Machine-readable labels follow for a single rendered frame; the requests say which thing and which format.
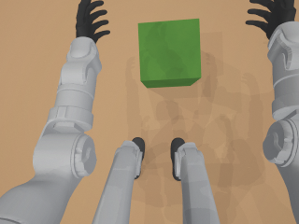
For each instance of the robot right shin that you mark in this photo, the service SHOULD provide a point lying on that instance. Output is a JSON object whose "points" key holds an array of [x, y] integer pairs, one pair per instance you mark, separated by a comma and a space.
{"points": [[191, 145]]}

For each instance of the robot left upper arm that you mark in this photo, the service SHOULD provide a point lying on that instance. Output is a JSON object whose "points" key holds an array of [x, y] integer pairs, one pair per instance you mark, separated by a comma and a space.
{"points": [[61, 160]]}

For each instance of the left robot forearm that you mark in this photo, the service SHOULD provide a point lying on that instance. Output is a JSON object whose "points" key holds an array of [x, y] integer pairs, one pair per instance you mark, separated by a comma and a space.
{"points": [[72, 111]]}

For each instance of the carton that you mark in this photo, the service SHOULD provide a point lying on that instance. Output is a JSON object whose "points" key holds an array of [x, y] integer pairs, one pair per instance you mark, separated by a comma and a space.
{"points": [[169, 53]]}

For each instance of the robot right upper arm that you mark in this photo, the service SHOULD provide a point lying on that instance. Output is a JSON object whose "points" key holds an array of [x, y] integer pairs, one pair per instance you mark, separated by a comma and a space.
{"points": [[281, 147]]}

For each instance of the robot right hand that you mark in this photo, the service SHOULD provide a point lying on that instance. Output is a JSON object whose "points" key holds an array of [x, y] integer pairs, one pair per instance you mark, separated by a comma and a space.
{"points": [[281, 11]]}

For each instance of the robot left foot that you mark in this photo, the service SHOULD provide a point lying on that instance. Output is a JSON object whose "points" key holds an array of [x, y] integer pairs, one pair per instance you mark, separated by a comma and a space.
{"points": [[141, 144]]}

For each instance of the robot left hand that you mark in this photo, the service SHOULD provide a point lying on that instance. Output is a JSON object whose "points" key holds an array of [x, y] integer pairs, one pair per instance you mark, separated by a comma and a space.
{"points": [[85, 26]]}

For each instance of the right robot forearm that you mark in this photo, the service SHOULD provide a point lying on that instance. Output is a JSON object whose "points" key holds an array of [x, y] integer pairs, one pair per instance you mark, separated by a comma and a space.
{"points": [[283, 54]]}

